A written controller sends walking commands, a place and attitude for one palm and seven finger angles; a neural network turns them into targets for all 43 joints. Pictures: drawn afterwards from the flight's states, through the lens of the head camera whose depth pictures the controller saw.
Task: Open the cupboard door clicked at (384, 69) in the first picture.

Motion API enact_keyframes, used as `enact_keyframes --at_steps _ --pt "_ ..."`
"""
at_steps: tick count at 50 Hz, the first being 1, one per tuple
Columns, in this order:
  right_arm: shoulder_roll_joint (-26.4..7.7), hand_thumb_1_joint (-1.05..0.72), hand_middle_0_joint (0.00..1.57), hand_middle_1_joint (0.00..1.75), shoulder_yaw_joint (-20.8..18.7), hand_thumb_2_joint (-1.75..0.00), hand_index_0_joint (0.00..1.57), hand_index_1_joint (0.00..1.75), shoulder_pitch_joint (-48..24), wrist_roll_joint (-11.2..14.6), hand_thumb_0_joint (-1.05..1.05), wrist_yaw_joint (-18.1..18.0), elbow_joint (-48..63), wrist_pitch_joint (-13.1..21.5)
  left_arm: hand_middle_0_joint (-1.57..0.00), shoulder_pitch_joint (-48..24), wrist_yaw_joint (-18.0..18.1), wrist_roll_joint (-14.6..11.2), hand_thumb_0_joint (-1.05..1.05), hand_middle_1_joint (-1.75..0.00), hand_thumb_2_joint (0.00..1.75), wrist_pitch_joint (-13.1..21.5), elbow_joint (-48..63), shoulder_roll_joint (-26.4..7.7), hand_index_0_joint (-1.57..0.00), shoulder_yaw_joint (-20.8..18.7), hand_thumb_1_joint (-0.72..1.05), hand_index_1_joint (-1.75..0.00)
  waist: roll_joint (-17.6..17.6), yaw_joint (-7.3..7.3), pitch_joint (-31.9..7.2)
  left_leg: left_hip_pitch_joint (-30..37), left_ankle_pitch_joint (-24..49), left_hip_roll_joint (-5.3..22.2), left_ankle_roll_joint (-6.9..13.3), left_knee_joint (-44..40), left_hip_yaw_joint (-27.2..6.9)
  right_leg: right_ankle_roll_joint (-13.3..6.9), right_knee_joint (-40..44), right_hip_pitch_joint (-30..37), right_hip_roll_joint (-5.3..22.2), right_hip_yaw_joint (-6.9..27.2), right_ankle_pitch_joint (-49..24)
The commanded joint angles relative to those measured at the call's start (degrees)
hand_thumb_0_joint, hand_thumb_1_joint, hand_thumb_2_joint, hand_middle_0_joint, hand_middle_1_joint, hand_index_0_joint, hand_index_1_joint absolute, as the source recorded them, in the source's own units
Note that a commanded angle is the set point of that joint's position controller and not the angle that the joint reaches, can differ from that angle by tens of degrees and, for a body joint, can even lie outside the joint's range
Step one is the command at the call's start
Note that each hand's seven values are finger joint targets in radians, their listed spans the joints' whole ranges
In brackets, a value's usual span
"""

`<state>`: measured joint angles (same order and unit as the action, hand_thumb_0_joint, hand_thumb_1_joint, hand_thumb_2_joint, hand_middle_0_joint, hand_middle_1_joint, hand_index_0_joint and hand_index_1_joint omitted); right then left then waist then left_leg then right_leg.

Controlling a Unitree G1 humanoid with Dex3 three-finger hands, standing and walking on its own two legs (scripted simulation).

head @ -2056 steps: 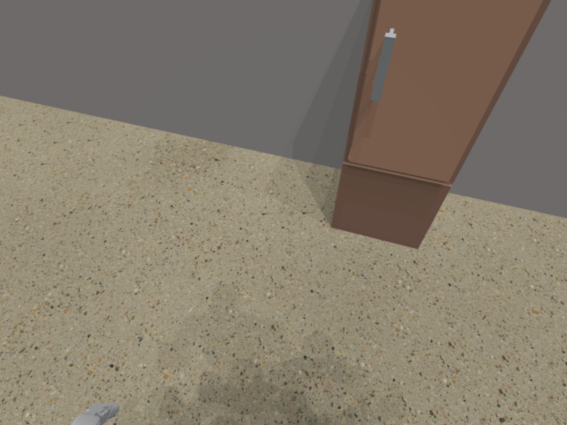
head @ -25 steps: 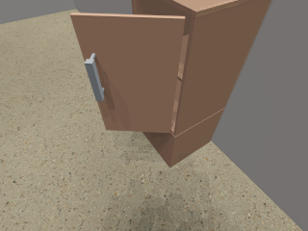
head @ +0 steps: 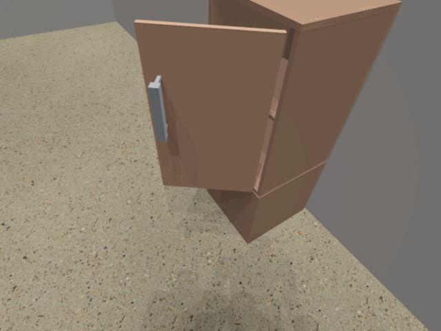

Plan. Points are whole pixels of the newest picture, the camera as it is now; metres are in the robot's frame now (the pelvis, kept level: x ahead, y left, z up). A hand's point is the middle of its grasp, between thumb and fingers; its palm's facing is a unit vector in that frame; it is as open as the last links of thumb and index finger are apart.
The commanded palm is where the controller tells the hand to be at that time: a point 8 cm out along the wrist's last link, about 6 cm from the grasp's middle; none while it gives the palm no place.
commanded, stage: shuffle to correct the standing spot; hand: left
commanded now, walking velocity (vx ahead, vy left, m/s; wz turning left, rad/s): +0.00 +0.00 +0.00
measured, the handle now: (160, 109) +0.66 +0.21 +0.03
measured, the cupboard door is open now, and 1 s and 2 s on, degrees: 53 53 53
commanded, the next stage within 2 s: come to a stop and stand still in 0.60 s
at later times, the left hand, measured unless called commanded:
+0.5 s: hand out of the picture +0.02 +0.18 -0.18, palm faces -0.01 -0.99 -0.12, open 7.3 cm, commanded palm none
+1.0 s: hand out of the picture +0.15 +0.19 -0.19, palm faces +0.04 -0.99 -0.16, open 7.2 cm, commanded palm none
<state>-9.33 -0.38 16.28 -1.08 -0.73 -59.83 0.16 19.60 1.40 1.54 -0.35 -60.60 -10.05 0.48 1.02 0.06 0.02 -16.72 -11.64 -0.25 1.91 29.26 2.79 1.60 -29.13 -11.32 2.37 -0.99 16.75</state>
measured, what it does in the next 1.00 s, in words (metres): walks ahead: right foot, then left foot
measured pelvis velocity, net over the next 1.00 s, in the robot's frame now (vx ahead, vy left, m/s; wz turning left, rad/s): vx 0.13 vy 0.01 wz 0.00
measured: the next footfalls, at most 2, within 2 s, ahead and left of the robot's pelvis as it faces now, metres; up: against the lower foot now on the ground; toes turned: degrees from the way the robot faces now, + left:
right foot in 0.70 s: +0.17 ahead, -0.12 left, +0.00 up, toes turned -8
left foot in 0.98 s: +0.21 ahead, +0.12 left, +0.00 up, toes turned +1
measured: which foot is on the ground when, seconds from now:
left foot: down 0.00-0.72, up 0.74-0.96, down 0.98-1.00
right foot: down 0.00-0.36, up 0.38-0.68, down 0.70-1.00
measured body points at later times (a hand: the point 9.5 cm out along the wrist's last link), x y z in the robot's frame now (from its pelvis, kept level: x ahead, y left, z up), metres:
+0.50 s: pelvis +0.05 +0.02 +0.00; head +0.05 +0.03 +0.45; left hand +0.02 +0.23 -0.17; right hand +0.02 -0.20 -0.15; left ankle +0.05 +0.10 -0.74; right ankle +0.02 -0.10 -0.68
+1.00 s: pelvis +0.13 +0.01 -0.01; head +0.14 +0.03 +0.44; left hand +0.15 +0.24 -0.17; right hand +0.16 -0.22 -0.15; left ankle +0.19 +0.12 -0.74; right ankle +0.13 -0.11 -0.73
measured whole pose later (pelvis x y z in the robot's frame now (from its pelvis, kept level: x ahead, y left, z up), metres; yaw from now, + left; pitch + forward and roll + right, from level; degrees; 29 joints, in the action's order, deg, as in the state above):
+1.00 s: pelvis +0.13 +0.01 -0.01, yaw +0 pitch -1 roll -1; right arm -8.8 -2.0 15.1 -0.7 -1.1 -58.2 0.3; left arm 16.5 1.4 1.4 -1.4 -57.8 -9.3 -1.8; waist 1.4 0.1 2.1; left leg -19.8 -11.7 2.6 0.5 33.4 4.8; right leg 0.3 -35.5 -15.5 3.2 -6.7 18.6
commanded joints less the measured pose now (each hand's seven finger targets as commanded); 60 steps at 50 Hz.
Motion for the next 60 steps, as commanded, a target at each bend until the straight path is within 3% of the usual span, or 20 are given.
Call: enact_keyframes --at_steps 1,7,12,15,16,18,19,22,25,33,34,36,37,40,42,47,49,51,55,60 --pt "-7.2 -0.90 0.20 0.30 -1.3 -0.90 0.20 0.30 1.2 0.3 0.00 -0.6 2.5 1.5 -0.20 4.2 0.5 -0.3 0.00 -0.30 0.90 1.2 1.5 -4.7 -0.20 -1.1 0.90 -0.30 -2.2 0.56 3.3 -1.9 -10.2 6.5 1.1 -11.1 -9.2 -3.0 5.2 -2.5 1.9 2.6 -0.1" --pt "-7.5 -0.90 0.20 0.30 -1.8 -0.90 0.20 0.30 1.9 -0.2 0.00 0.0 2.0 0.3 -0.20 7.5 -0.1 0.4 0.00 -0.30 0.90 0.8 0.8 -4.2 -0.20 -1.7 0.90 -0.30 -2.3 1.43 6.7 -7.2 -26.3 5.9 2.0 -11.1 -9.5 -4.2 4.8 -4.4 1.2 3.0 16.6" --pt "-3.3 -0.90 0.20 0.30 -1.2 -0.90 0.20 0.30 1.4 -0.3 0.00 0.6 3.1 1.1 -0.20 9.4 0.1 -0.3 0.00 -0.30 0.90 1.9 0.3 -7.0 -0.20 -3.3 0.90 -0.30 10.6 1.30 8.0 -10.7 -10.6 0.4 0.3 9.4 1.2 -9.7 16.1 -3.3 11.7 17.8 22.3" --pt "-2.7 -0.90 0.20 0.30 -1.1 -0.90 0.20 0.30 4.3 0.0 0.00 0.8 2.3 1.9 -0.20 6.5 0.1 -0.2 0.00 -0.30 0.90 2.0 1.2 -7.1 -0.20 -3.5 0.90 -0.30 6.2 -1.08 7.1 -1.5 -10.3 0.7 0.4 3.0 1.1 -8.8 11.5 -9.3 9.2 11.3 18.8" --pt "-3.8 -0.90 0.20 0.30 -1.3 -0.90 0.20 0.30 7.3 0.0 0.00 0.7 1.3 2.1 -0.20 5.0 -0.1 -0.2 0.00 -0.30 0.90 1.8 1.5 -5.8 -0.20 -3.2 0.90 -0.30 2.7 -2.35 7.4 3.4 -11.4 1.7 0.6 -1.0 -0.9 -7.6 6.4 -13.2 5.8 7.0 17.1" --pt "-9.5 -0.90 0.20 0.30 -2.6 -0.90 0.20 0.30 16.6 -0.6 0.00 -0.2 -1.4 2.8 -0.20 3.8 -0.5 0.1 0.00 -0.30 0.90 1.7 3.0 -1.2 -0.20 -2.4 0.90 -0.30 -16.4 -4.66 5.8 12.2 -17.8 16.5 6.8 -16.1 -23.8 -3.8 -17.6 -24.0 -3.2 -5.1 14.3" --pt "-9.0 -0.90 0.20 0.30 -2.5 -0.90 0.20 0.30 17.8 -0.4 0.00 -0.6 -1.7 2.9 -0.20 0.4 -0.4 0.6 0.00 -0.30 0.90 2.2 4.5 -1.8 -0.20 -2.2 0.90 -0.30 -14.5 -5.00 7.8 12.4 -17.1 19.7 10.9 -19.0 -28.0 -4.4 -26.4 -28.0 -1.5 -2.4 15.6" --pt "-5.7 -0.90 0.20 0.30 -1.3 -0.90 0.20 0.30 12.3 -0.2 0.00 -0.7 -0.6 4.1 -0.20 -1.0 -1.2 0.3 0.00 -0.30 0.90 3.1 4.0 -0.6 -0.20 -2.4 0.90 -0.30 -4.4 -2.11 8.3 7.3 -1.5 18.9 12.8 -18.0 -21.2 -4.0 -32.1 -27.5 3.3 0.6 8.0" --pt "-5.7 -0.90 0.20 0.30 -1.2 -0.90 0.20 0.30 10.0 -0.2 0.00 -0.9 -0.3 4.8 -0.20 -0.1 -1.7 0.0 0.00 -0.30 0.90 2.6 3.8 1.7 -0.20 -1.9 0.90 -0.30 -4.5 -0.36 4.3 5.6 11.4 15.9 11.6 -16.9 -11.3 -2.8 -23.1 -19.0 3.2 -1.6 4.2" --pt "-5.0 -0.90 0.20 0.30 -1.5 -0.90 0.20 0.30 9.2 -0.2 0.00 -0.7 -1.8 3.3 -0.20 0.3 -1.6 0.2 0.00 -0.30 0.90 2.7 3.8 0.0 -0.20 -2.9 0.90 -0.30 -2.9 1.81 3.7 -1.6 -3.2 11.3 7.3 -8.9 -5.9 -2.7 0.4 1.3 -0.7 -5.4 -3.4" --pt "-3.5 -0.90 0.20 0.30 -1.2 -0.90 0.20 0.30 9.0 0.2 0.00 -0.4 -1.7 3.4 -0.20 4.2 -1.2 0.2 0.00 -0.30 0.90 3.3 2.7 -2.5 -0.20 -3.6 0.90 -0.30 2.6 3.62 1.1 -6.7 -6.7 8.3 5.3 -2.2 -3.2 -3.6 3.2 10.3 1.9 -1.2 -3.1" --pt "-1.9 -0.90 0.20 0.30 -1.0 -0.90 0.20 0.30 6.7 0.2 0.00 0.3 1.5 3.5 -0.20 13.7 -0.4 -0.2 0.00 -0.30 0.90 3.8 0.6 -10.9 -0.20 -5.3 0.90 -0.30 18.8 6.66 -3.4 -23.6 -25.0 -0.1 1.0 25.3 4.2 -14.2 14.8 21.7 24.0 27.1 -1.2" --pt "-3.1 -0.90 0.20 0.30 -1.6 -0.90 0.20 0.30 4.4 -0.3 0.00 0.2 2.1 3.1 -0.20 12.1 -0.1 -0.5 0.00 -0.30 0.90 3.4 0.8 -9.4 -0.20 -5.1 0.90 -0.30 10.6 5.76 0.6 -24.6 -22.0 2.3 0.6 32.7 -0.4 -16.8 15.4 16.4 24.2 25.0 -6.7" --pt "-0.7 -0.90 0.20 0.30 -1.0 -0.90 0.20 0.30 5.9 0.1 0.00 0.2 -0.1 1.1 -0.20 -0.6 0.9 -0.2 0.00 -0.30 0.90 3.2 4.4 -4.4 -0.20 -3.6 0.90 -0.30 8.2 -0.31 4.4 -13.4 -14.3 5.6 -1.3 29.5 -1.8 -13.2 14.9 -1.7 17.8 9.4 -19.8" --pt "1.5 -0.90 0.20 0.30 -0.5 -0.90 0.20 0.30 7.6 0.6 0.00 0.2 -0.7 0.2 -0.20 -3.0 0.9 0.1 0.00 -0.30 0.90 2.5 5.4 -5.1 -0.20 -3.4 0.90 -0.30 8.3 -1.40 3.1 -5.4 -11.2 3.7 -2.6 19.7 0.9 -11.6 12.2 -6.3 14.2 1.9 -26.9" --pt "-0.8 -0.90 0.20 0.30 -1.8 -0.90 0.20 0.30 8.5 0.6 0.00 -0.5 0.1 -0.1 -0.20 -1.9 0.7 -0.5 0.00 -0.30 0.90 0.1 5.6 -7.3 -0.20 -4.3 0.90 -0.30 1.4 -1.26 2.3 7.2 6.2 2.4 -3.2 -1.9 2.8 -7.0 0.8 -10.2 9.1 0.3 -15.1" --pt "-7.8 -0.90 0.20 0.30 -2.9 -0.90 0.20 0.30 6.5 0.2 0.00 -1.0 3.3 0.4 -0.20 1.3 0.5 -0.9 0.00 -0.30 0.90 -0.9 6.8 -3.1 -0.20 -3.6 0.90 -0.30 -14.4 0.57 0.5 3.6 27.6 18.1 4.9 -8.8 -13.5 -1.6 -9.9 -10.3 1.5 -5.0 7.2" --pt "-8.8 -0.90 0.20 0.30 -3.0 -0.90 0.20 0.30 1.7 -0.5 0.00 -1.2 5.5 0.2 -0.20 0.7 0.8 -0.8 0.00 -0.30 0.90 -1.1 6.8 -2.3 -0.20 -3.3 0.90 -0.30 -9.4 0.71 1.7 -4.1 22.6 20.6 10.1 -12.3 -15.2 -2.0 -22.3 -7.5 0.2 -2.1 15.9" --pt "-7.2 -0.90 0.20 0.30 -2.8 -0.90 0.20 0.30 -3.1 -0.4 0.00 -1.6 6.2 0.4 -0.20 1.8 0.5 -0.3 0.00 -0.30 0.90 -1.3 5.1 -1.3 -0.20 -3.2 0.90 -0.30 -10.3 0.98 -3.1 2.5 24.8 17.0 10.0 -9.8 -10.4 -1.5 -24.4 -9.9 0.2 -0.2 11.7" --pt "-8.1 -0.90 0.20 0.30 -3.5 -0.90 0.20 0.30 -2.0 -0.2 0.00 -1.5 5.8 -0.2 -0.20 3.4 0.4 -0.3 0.00 -0.30 0.90 -0.4 4.3 -0.5 -0.20 -2.5 0.90 -0.30 -6.1 0.45 -5.5 4.3 17.1 15.6 7.8 -6.9 -9.5 -1.0 -4.5 -2.9 -0.5 -2.1 5.8"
